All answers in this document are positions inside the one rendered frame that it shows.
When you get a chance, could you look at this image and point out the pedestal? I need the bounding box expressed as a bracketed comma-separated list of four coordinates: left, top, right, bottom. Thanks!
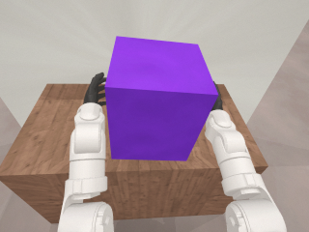
[0, 83, 268, 224]

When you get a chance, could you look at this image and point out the robot left hand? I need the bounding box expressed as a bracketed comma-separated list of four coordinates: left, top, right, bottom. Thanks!
[83, 72, 107, 106]

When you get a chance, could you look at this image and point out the robot right upper arm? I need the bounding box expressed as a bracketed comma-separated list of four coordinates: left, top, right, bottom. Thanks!
[225, 198, 286, 232]

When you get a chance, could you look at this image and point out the right robot forearm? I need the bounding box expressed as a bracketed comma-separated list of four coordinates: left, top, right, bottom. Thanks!
[205, 109, 287, 232]

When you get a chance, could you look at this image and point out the robot right hand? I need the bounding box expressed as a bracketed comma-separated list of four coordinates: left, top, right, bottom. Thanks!
[211, 82, 223, 111]

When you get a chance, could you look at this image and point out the robot left upper arm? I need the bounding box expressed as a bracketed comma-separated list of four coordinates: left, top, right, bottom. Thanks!
[58, 201, 114, 232]

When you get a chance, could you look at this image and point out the carton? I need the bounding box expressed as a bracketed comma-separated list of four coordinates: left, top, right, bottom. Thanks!
[104, 36, 218, 161]

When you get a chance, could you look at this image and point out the left robot forearm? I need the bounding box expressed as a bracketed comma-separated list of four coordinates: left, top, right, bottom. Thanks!
[57, 102, 107, 232]

